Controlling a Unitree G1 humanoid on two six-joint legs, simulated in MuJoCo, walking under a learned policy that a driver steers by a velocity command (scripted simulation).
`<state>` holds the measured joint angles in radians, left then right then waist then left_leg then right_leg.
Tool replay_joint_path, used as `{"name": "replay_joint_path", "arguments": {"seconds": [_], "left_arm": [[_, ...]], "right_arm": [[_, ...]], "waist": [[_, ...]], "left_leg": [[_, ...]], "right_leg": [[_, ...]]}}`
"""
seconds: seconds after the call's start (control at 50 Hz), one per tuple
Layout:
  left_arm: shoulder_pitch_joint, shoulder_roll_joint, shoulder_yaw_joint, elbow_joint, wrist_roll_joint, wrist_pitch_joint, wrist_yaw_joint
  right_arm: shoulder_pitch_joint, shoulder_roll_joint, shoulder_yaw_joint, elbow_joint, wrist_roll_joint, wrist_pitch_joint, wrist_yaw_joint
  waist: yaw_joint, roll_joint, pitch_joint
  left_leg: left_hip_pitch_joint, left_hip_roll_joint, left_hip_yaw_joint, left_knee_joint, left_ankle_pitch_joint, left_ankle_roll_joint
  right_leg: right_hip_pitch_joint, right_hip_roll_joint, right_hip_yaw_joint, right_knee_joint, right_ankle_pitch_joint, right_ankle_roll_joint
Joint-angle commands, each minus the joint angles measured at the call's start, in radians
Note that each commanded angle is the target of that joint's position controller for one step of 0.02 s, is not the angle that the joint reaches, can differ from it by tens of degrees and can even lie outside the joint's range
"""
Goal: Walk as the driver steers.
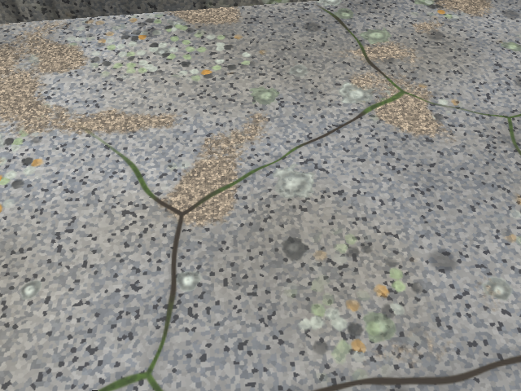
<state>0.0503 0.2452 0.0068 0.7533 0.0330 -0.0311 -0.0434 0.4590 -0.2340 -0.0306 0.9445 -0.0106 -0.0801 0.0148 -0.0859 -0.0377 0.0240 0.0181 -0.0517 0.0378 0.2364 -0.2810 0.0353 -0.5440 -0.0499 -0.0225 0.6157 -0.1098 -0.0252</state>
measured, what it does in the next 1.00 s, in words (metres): walks ahead, turning left: right foot, then left foot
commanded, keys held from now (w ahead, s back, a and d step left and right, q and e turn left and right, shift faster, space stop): w+q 0.84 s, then w+e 0.02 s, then e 0.14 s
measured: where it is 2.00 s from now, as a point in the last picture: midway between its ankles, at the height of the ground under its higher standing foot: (188, 359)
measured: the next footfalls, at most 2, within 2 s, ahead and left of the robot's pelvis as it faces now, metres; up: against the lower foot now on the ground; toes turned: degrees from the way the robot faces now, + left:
right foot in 0.06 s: +0.19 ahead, -0.11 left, +0.00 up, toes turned -1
left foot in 0.60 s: +0.43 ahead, +0.13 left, +0.00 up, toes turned +24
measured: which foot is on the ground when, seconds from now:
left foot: down 0.00-0.08, up 0.10-0.58, down 0.60-1.00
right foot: up 0.00-0.04, down 0.06-0.62, up 0.64-1.00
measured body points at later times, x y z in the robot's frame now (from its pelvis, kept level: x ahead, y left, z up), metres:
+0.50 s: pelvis +0.25 -0.01 +0.00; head +0.28 +0.00 +0.44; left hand +0.16 +0.24 -0.14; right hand +0.48 -0.19 -0.12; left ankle +0.37 +0.14 -0.70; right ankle +0.15 -0.11 -0.74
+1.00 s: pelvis +0.49 +0.11 +0.00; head +0.51 +0.14 +0.45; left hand +0.52 +0.40 -0.12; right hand +0.62 -0.14 -0.12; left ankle +0.39 +0.12 -0.74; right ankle +0.71 +0.05 -0.69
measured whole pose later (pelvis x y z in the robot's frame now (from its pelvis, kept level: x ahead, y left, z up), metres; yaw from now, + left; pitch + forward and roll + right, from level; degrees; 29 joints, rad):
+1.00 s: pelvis +0.49 +0.11 +0.00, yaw +29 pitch +1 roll +1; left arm 0.11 0.25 0.03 0.78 0.03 -0.03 -0.02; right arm 0.37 -0.25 -0.05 0.89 -0.01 -0.05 0.00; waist -0.05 -0.05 0.06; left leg 0.00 -0.15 -0.07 0.25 -0.25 0.12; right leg -0.63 -0.10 -0.02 0.71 -0.03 0.01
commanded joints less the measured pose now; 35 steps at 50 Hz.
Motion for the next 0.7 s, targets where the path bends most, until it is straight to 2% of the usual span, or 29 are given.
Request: {"name": "replay_joint_path", "arguments": {"seconds": [0.02,0.04,0.06,0.08,0.1,0.12,0.14,0.16,0.2,0.26,0.36,0.42,0.48,0.5,0.54,0.56,0.58,0.6,0.62,0.64,0.66,0.68,0.7], "left_arm": [[-0.011,0.087,0.022,-0.065,-0.001,-0.025,0.015],[0.079,0.098,0.030,-0.035,0.005,-0.034,0.024],[0.220,0.139,0.047,0.014,0.019,-0.047,0.036],[0.395,0.224,0.069,0.031,0.040,-0.055,0.052],[0.402,0.304,0.091,0.037,0.029,-0.038,0.053],[0.335,0.210,0.075,0.024,0.003,-0.029,0.049],[0.249,0.144,0.055,0.014,-0.003,-0.033,0.047],[0.208,0.105,0.047,0.015,-0.004,-0.040,0.044],[0.198,0.078,0.040,0.030,-0.009,-0.055,0.050],[0.236,0.089,0.049,0.058,-0.018,-0.079,0.052],[0.296,0.080,0.051,0.100,-0.014,-0.079,0.055],[0.321,0.100,0.056,0.119,-0.014,-0.077,0.059],[0.366,0.123,0.063,0.146,-0.013,-0.068,0.065],[0.371,0.130,0.065,0.152,-0.012,-0.062,0.067],[0.367,0.157,0.071,0.158,-0.009,-0.050,0.073],[0.364,0.173,0.075,0.160,-0.008,-0.039,0.075],[0.361,0.187,0.079,0.158,-0.009,-0.028,0.074],[0.347,0.186,0.078,0.145,-0.010,-0.023,0.071],[0.373,0.093,0.056,0.086,-0.025,-0.029,0.059],[0.312,0.112,0.063,0.026,-0.019,-0.040,0.047],[0.194,0.134,0.066,0.003,-0.013,-0.047,0.043],[0.194,0.115,0.057,0.001,-0.023,-0.060,0.041],[0.217,0.110,0.058,0.019,-0.018,-0.061,0.043]], "right_arm": [[-0.006,-0.185,-0.040,-0.032,-0.002,-0.003,-0.009],[-0.018,-0.190,-0.041,-0.029,0.003,0.000,-0.010],[-0.013,-0.167,-0.034,-0.029,0.007,0.000,-0.009],[-0.032,-0.115,-0.019,-0.073,0.011,-0.005,-0.008],[0.080,-0.035,-0.007,-0.087,0.032,0.003,-0.013],[0.020,-0.146,-0.035,-0.059,0.003,0.022,-0.023],[-0.028,-0.131,-0.039,-0.068,0.003,0.023,-0.014],[-0.047,-0.104,-0.035,-0.066,0.004,0.027,-0.008],[-0.045,-0.087,-0.039,-0.059,-0.015,0.050,0.006],[-0.105,-0.061,-0.041,-0.082,-0.018,0.071,0.023],[-0.279,-0.043,-0.033,-0.148,-0.019,0.075,0.043],[-0.390,-0.029,-0.018,-0.189,-0.022,0.071,0.055],[-0.456,-0.041,-0.016,-0.223,-0.027,0.071,0.061],[-0.460,-0.047,-0.017,-0.229,-0.028,0.071,0.060],[-0.423,-0.064,-0.026,-0.225,-0.031,0.073,0.052],[-0.361,-0.078,-0.034,-0.211,-0.031,0.071,0.046],[-0.259,-0.099,-0.047,-0.182,-0.032,0.064,0.038],[-0.095,-0.141,-0.070,-0.130,-0.042,0.055,0.024],[-0.027,-0.263,-0.106,-0.124,-0.048,0.058,0.007],[-0.051,-0.319,-0.116,-0.149,-0.015,0.067,0.005],[-0.070,-0.291,-0.110,-0.137,-0.002,0.075,-0.002],[-0.118,-0.240,-0.097,-0.131,0.004,0.073,-0.009],[-0.167,-0.195,-0.085,-0.135,0.003,0.066,-0.013]], "waist": [[0.071,0.123,0.024],[0.118,0.102,-0.013],[0.171,0.053,-0.101],[0.239,-0.066,-0.242],[0.184,-0.265,-0.319],[0.174,-0.073,-0.195],[0.138,-0.044,-0.078],[0.116,-0.042,-0.029],[0.082,-0.073,0.003],[0.067,-0.045,0.008],[0.086,-0.034,0.052],[0.109,-0.035,0.072],[0.124,-0.027,0.085],[0.121,-0.028,0.081],[0.095,-0.051,0.041],[0.066,-0.060,0.000],[0.024,-0.055,-0.063],[-0.053,0.000,-0.152],[-0.043,0.185,-0.258],[-0.018,0.226,-0.320],[-0.031,0.089,-0.192],[0.010,0.059,-0.080],[0.059,0.019,-0.023]], "left_leg": [[-0.069,0.269,-0.178,0.037,0.555,0.124],[-0.082,0.246,-0.161,0.142,0.631,0.109],[-0.153,0.190,-0.122,0.323,0.601,0.089],[-0.325,0.123,-0.074,0.610,0.291,0.066],[-0.595,-0.012,-0.018,0.871,-0.258,0.044],[-0.653,0.050,-0.097,0.946,-0.211,0.056],[-0.654,0.086,-0.111,0.931,-0.120,0.058],[-0.625,0.112,-0.102,0.902,-0.065,0.051],[-0.577,0.134,-0.088,0.877,-0.022,0.031],[-0.626,0.140,-0.074,0.879,0.052,0.016],[-0.722,0.148,-0.040,0.715,0.212,-0.004],[-0.666,0.134,0.019,0.538,0.285,0.011],[-0.639,0.114,0.067,0.441,0.238,0.049],[-0.622,0.099,0.082,0.420,0.202,0.066],[-0.535,0.039,0.122,0.399,0.098,0.107],[-0.461,0.001,0.134,0.388,0.041,0.131],[-0.338,-0.035,0.129,0.350,0.016,0.159],[-0.104,-0.029,0.069,0.269,0.038,0.198],[0.205,0.250,-0.343,0.233,-0.079,0.302],[0.298,0.409,-0.808,0.067,0.009,0.405],[0.229,0.375,-0.656,0.043,0.068,0.367],[0.086,0.348,-0.529,0.033,0.156,0.332],[-0.027,0.287,-0.436,0.020,0.257,0.282]], "right_leg": [[0.142,0.042,-0.025,-0.072,-0.043,-0.023],[0.269,0.064,-0.032,-0.139,-0.037,-0.037],[0.480,0.036,0.002,-0.173,-0.030,-0.062],[0.714,-0.214,0.258,-0.206,-0.156,-0.112],[0.845,-0.423,0.624,-0.331,-0.246,-0.204],[0.720,-0.375,0.592,-0.355,-0.333,-0.188],[0.601,-0.325,0.448,-0.384,-0.288,-0.165],[0.519,-0.280,0.336,-0.418,-0.176,-0.143],[0.435,-0.223,0.186,-0.449,-0.045,-0.108],[0.444,-0.216,0.081,-0.471,0.103,-0.118],[0.475,-0.193,-0.067,-0.484,0.197,-0.121],[0.484,-0.192,-0.136,-0.478,0.243,-0.112],[0.569,-0.220,-0.176,-0.441,0.343,-0.102],[0.601,-0.226,-0.192,-0.408,0.425,-0.096],[0.650,-0.229,-0.227,-0.280,0.725,-0.084],[0.663,-0.230,-0.237,-0.164,0.844,-0.082],[0.639,-0.228,-0.243,0.007,0.847,-0.077],[0.504,-0.206,-0.256,0.260,0.671,-0.047],[0.135,-0.106,-0.257,0.616,0.067,0.006],[-0.117,0.076,-0.065,0.834,-0.450,0.041],[-0.217,0.006,0.047,0.825,-0.349,0.030],[-0.199,-0.034,0.042,0.739,-0.256,0.023],[-0.136,-0.065,0.044,0.642,-0.221,0.022]]}}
